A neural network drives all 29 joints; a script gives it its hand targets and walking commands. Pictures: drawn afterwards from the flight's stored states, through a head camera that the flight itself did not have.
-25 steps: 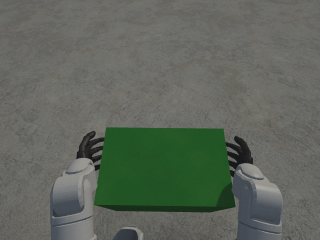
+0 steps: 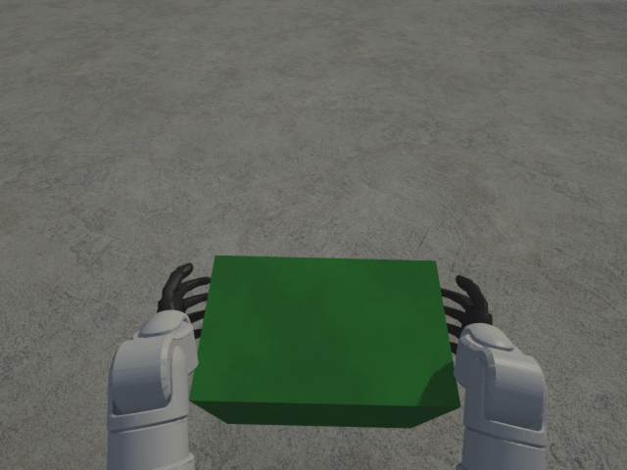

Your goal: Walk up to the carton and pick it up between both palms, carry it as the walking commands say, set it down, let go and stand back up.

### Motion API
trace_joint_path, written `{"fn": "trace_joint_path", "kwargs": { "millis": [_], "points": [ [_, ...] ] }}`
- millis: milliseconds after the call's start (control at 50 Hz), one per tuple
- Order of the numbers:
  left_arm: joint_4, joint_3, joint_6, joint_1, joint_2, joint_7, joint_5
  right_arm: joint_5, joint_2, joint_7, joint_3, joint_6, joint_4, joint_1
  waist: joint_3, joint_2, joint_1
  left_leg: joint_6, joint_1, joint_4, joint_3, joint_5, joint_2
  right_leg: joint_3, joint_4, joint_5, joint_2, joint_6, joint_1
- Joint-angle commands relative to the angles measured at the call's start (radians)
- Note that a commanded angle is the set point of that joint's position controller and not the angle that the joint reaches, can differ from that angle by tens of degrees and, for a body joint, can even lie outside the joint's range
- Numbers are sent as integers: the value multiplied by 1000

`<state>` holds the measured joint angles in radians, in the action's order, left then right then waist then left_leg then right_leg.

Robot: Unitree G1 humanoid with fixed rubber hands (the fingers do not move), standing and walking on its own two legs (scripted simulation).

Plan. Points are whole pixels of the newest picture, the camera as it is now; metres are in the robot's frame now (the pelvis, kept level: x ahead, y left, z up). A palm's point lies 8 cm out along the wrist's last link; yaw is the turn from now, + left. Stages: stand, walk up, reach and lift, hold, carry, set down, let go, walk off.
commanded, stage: carry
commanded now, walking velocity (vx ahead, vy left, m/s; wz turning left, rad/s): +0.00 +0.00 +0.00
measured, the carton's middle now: (322, 349) +0.29 +0.00 +0.00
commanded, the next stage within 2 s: none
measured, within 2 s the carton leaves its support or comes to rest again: neither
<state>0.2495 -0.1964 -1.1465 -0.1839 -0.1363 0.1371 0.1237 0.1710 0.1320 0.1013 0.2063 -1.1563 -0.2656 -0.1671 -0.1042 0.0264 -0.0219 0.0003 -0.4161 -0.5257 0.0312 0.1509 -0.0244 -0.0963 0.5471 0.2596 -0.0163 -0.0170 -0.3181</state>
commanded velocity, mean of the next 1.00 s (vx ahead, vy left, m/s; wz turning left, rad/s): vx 0.00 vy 0.00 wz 0.00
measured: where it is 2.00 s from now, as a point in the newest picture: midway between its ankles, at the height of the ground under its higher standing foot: outside the picture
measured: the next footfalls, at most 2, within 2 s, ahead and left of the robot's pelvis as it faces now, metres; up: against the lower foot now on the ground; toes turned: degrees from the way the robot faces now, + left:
none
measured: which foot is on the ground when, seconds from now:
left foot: down 0.00-1.00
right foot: down 0.00-1.00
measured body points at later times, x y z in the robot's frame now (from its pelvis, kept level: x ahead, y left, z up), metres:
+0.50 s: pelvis -0.03 +0.01 +0.00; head -0.05 +0.01 +0.45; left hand +0.25 +0.18 +0.07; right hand +0.25 -0.17 +0.07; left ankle +0.08 +0.12 -0.73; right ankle +0.01 -0.11 -0.73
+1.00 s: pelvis +0.00 -0.01 +0.00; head -0.02 -0.02 +0.45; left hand +0.29 +0.16 +0.06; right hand +0.28 -0.19 +0.06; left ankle +0.08 +0.12 -0.73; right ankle +0.01 -0.11 -0.73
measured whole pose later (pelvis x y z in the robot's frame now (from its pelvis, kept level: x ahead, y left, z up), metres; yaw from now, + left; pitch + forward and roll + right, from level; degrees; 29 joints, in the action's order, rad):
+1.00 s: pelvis +0.00 -0.01 +0.00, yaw +0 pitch +3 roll +0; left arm 0.08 -0.20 -0.95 -0.17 -0.13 0.06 0.20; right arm 0.22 0.13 0.05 0.22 -0.98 -0.11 -0.16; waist -0.12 0.02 0.00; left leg 0.01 -0.41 -0.51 0.03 0.15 -0.04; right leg -0.10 0.55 0.28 -0.01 -0.03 -0.32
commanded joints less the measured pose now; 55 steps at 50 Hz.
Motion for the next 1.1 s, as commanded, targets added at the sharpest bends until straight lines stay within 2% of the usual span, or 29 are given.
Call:
{"fn": "trace_joint_path", "kwargs": {
  "millis": [0,20,40,80,120,160,320,420,520,620,760,960,1080],
  "points": [
    [11,768,-23,-501,-881,-383,-430,-480,891,-340,-784,-21,-88,-593,-155,-125,23,6,192,50,-70,46,-63,164,-253,281,-180,2,-118],
    [12,767,-23,-495,-881,-379,-426,-489,891,-344,-789,-25,-88,-595,-145,-126,23,4,192,68,-75,65,-64,144,-250,324,-160,10,-133],
    [21,763,-24,-495,-876,-375,-417,-496,889,-348,-790,-30,-77,-590,-144,-110,23,4,176,95,-87,95,-72,123,-227,315,-139,16,-121],
    [20,756,-29,-481,-869,-367,-402,-497,873,-352,-786,-39,-55,-567,-149,-46,17,4,109,162,-121,204,-96,98,-170,261,-110,20,-60],
    [21,755,-31,-483,-869,-362,-396,-495,864,-355,-780,-43,-45,-558,-153,10,14,6,64,206,-140,287,-110,87,-132,222,-95,16,-21],
    [22,757,-31,-497,-872,-360,-398,-491,862,-357,-773,-44,-38,-560,-160,29,15,8,56,215,-137,304,-111,84,-120,211,-88,10,-14],
    [-30,740,-2,-523,-872,-370,-399,-436,859,-347,-722,-11,11,-552,-187,-9,22,-1,117,150,-102,221,-87,117,-165,265,-91,-5,-90],
    [-52,721,36,-523,-869,-375,-379,-402,853,-345,-699,33,31,-542,-199,-1,22,-8,114,158,-116,228,-93,111,-148,247,-79,-6,-88],
    [-70,701,74,-513,-857,-373,-351,-381,839,-345,-687,75,41,-534,-213,5,23,-14,102,161,-120,210,-99,108,-134,205,-78,-8,-59],
    [-87,685,110,-496,-840,-369,-326,-368,827,-347,-681,110,48,-530,-228,-18,27,-21,122,122,-100,98,-92,117,-144,152,-96,-9,-42],
    [-123,661,148,-458,-817,-356,-293,-353,803,-348,-669,147,79,-514,-240,-17,27,-25,137,91,-91,-13,-96,108,-127,46,-103,-14,-4],
    [-143,645,197,-434,-791,-346,-272,-330,775,-340,-653,198,102,-495,-253,-22,22,-30,157,59,-84,-110,-97,101,-104,-85,-107,-18,36],
    [-151,642,223,-425,-776,-345,-267,-315,762,-332,-646,225,113,-477,-251,-30,22,-31,160,47,-79,-127,-94,103,-98,-136,-112,-18,49]
  ]
}}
